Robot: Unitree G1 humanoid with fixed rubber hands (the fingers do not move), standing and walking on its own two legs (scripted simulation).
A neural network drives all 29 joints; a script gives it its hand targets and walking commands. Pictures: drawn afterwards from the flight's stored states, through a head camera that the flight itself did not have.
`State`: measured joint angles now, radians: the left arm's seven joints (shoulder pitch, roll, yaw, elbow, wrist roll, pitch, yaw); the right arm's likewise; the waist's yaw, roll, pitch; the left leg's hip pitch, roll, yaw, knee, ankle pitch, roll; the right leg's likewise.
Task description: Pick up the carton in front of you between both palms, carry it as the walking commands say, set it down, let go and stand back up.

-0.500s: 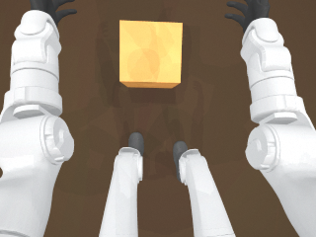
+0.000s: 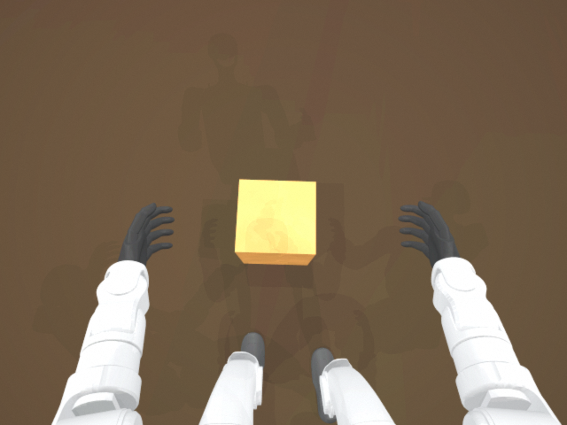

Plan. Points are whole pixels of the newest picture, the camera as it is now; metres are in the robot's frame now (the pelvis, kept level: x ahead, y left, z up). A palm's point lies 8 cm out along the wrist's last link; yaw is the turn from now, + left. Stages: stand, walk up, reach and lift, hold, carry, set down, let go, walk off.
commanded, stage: let go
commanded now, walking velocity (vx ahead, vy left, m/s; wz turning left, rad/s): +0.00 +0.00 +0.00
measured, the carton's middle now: (276, 226) +0.49 +0.03 -0.61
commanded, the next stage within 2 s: stand in 0.82 s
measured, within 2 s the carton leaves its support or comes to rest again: neither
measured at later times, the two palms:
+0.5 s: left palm (98, 379) +0.19 +0.23 -0.03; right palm (507, 365) +0.19 -0.24 -0.02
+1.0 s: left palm (68, 382) +0.18 +0.27 -0.04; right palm (537, 363) +0.19 -0.28 -0.03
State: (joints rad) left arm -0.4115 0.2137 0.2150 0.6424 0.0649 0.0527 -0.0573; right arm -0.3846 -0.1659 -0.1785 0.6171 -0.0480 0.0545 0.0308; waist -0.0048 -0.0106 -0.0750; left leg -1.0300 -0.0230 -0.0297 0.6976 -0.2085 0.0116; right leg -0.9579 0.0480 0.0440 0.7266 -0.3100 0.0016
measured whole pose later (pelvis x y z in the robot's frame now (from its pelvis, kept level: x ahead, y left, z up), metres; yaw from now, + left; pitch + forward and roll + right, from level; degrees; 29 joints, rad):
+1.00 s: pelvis +0.04 +0.00 +0.04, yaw +0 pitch +0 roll +0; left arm 0.23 0.32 0.05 0.59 0.04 0.05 0.00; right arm 0.17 -0.30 -0.05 0.65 -0.04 0.04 0.00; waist 0.00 -0.02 0.01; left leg -0.24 -0.02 -0.02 0.52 -0.28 0.01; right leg -0.15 0.04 0.06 0.50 -0.35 -0.01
